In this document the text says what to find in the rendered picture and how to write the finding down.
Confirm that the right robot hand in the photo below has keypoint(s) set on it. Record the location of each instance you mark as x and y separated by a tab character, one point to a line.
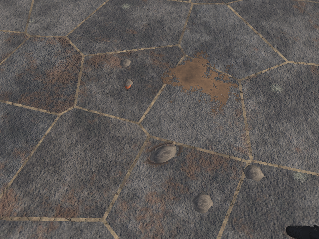
303	232

